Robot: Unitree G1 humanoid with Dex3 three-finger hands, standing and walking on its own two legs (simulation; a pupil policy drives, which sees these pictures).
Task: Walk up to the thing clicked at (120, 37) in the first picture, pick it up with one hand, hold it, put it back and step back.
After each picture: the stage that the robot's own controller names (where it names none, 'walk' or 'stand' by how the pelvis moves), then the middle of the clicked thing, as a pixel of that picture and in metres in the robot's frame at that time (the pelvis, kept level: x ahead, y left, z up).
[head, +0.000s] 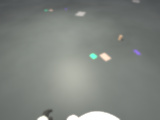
stand; (120, 37) +2.18 -0.72 -0.72
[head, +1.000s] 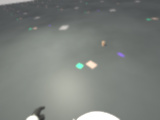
walk; (103, 43) +2.14 -0.16 -0.68
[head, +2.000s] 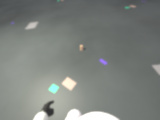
walk; (81, 47) +1.48 +0.33 -0.71
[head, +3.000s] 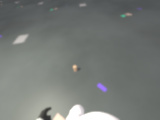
walk; (75, 68) +0.96 +0.39 -0.72
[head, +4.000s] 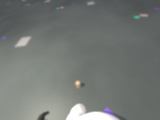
walk; (78, 84) +0.61 +0.28 -0.72
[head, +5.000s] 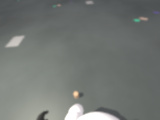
stand; (76, 95) +0.42 +0.23 -0.71
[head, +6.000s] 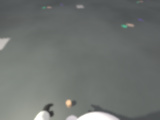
stand; (68, 103) +0.33 +0.24 -0.72
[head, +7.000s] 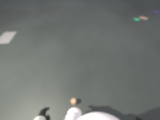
stand; (73, 101) +0.29 +0.20 -0.70
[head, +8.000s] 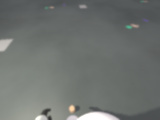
stand; (72, 109) +0.27 +0.19 -0.73
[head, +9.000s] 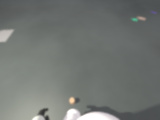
stand; (72, 101) +0.30 +0.20 -0.71
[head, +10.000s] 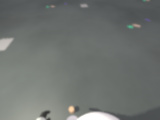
stand; (71, 110) +0.25 +0.20 -0.73
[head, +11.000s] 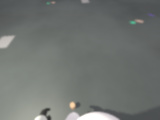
stand; (72, 105) +0.27 +0.20 -0.72
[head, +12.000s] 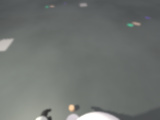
stand; (71, 108) +0.26 +0.21 -0.72
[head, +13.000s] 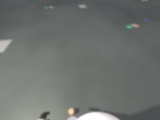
stand; (71, 112) +0.23 +0.20 -0.73
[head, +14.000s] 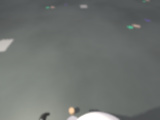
stand; (71, 111) +0.24 +0.19 -0.73
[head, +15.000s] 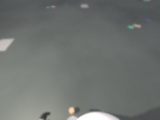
stand; (71, 111) +0.24 +0.19 -0.73
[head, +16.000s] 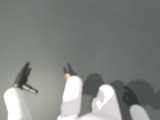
go down; (67, 77) +0.31 +0.23 -0.42
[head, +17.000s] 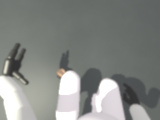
go down; (61, 73) +0.32 +0.26 -0.31
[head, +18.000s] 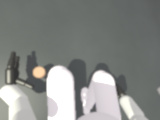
close in; (39, 72) +0.28 +0.29 -0.22
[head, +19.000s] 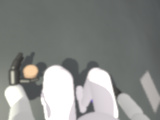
close; (30, 73) +0.29 +0.29 -0.20
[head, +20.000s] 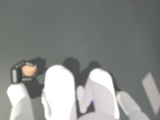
lift; (30, 71) +0.29 +0.31 -0.20
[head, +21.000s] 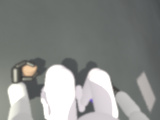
lift; (29, 71) +0.29 +0.30 -0.21
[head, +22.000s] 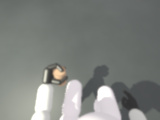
lift; (60, 76) +0.29 +0.21 -0.01
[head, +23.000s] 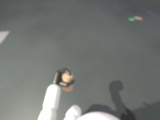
hold; (67, 81) +0.29 +0.17 +0.01
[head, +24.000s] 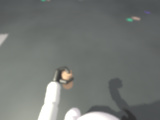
hold; (67, 79) +0.31 +0.17 +0.00
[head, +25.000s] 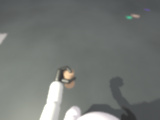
hold; (69, 78) +0.32 +0.16 +0.00
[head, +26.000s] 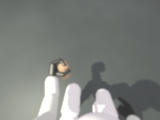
crouch; (63, 70) +0.36 +0.20 -0.07
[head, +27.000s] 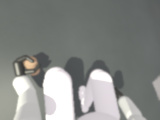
lower; (32, 66) +0.32 +0.31 -0.21
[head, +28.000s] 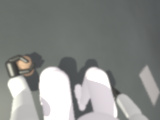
lower; (25, 66) +0.34 +0.31 -0.21
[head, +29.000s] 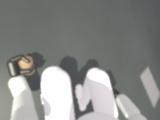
lower; (27, 66) +0.33 +0.31 -0.21
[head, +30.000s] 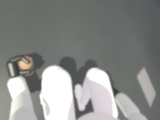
lower; (26, 66) +0.33 +0.31 -0.21
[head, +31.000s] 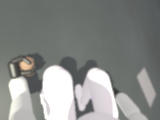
loosen; (27, 67) +0.32 +0.31 -0.21
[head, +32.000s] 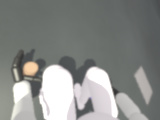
withdraw; (30, 70) +0.31 +0.28 -0.21
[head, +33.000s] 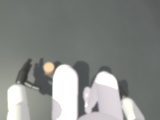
stand; (49, 68) +0.31 +0.27 -0.24
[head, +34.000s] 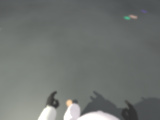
stand; (69, 103) +0.27 +0.19 -0.63
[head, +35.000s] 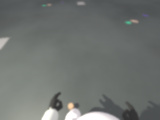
stand; (71, 107) +0.28 +0.21 -0.66
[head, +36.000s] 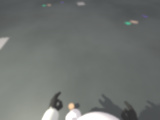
stand; (71, 107) +0.28 +0.20 -0.67
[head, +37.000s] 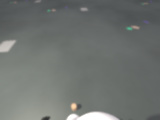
stand; (74, 107) +0.31 +0.19 -0.72
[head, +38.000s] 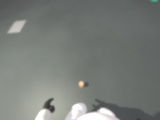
walk; (81, 84) +0.43 +0.17 -0.70
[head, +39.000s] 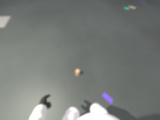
walk; (77, 72) +0.69 +0.14 -0.71
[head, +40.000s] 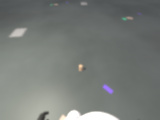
stand; (80, 67) +0.96 +0.21 -0.70
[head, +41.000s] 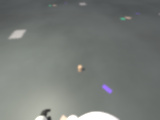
stand; (79, 68) +0.96 +0.21 -0.72
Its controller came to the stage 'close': yes
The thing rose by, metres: 0.71
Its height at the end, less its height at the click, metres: +0.00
